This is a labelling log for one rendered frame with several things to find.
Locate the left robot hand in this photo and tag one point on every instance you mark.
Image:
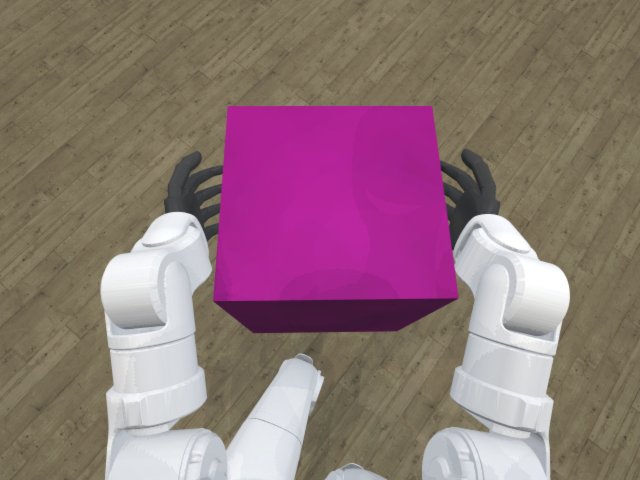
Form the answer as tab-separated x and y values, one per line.
181	188

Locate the robot left forearm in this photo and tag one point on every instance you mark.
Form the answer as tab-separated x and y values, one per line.
147	298

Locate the robot right upper arm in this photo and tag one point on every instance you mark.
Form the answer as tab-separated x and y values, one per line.
463	454

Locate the carton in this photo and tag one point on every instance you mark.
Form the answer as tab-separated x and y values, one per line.
332	219

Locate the right robot shin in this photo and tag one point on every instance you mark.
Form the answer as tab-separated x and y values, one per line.
350	465

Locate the robot left upper arm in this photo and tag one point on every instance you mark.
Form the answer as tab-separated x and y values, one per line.
186	454

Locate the robot right forearm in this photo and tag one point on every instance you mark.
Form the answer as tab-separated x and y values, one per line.
515	324

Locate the left robot thigh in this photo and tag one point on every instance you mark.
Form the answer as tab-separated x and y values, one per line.
268	444

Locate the right robot hand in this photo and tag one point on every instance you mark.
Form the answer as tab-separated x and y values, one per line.
477	199

